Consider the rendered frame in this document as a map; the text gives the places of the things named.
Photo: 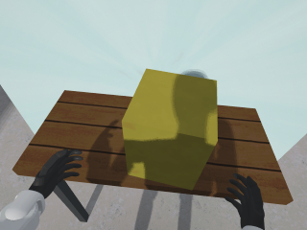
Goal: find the right robot hand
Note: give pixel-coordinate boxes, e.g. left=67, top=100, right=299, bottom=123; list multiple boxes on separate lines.
left=224, top=173, right=265, bottom=230

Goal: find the left robot hand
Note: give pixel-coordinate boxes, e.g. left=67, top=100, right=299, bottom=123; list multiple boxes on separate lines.
left=29, top=149, right=83, bottom=199

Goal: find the carton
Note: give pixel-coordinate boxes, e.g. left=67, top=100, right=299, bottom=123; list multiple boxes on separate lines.
left=122, top=68, right=218, bottom=191

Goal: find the robot left forearm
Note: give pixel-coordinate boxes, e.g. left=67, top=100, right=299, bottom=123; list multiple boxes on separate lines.
left=0, top=190, right=45, bottom=230

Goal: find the table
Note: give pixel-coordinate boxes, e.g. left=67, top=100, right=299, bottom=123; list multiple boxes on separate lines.
left=12, top=90, right=294, bottom=222

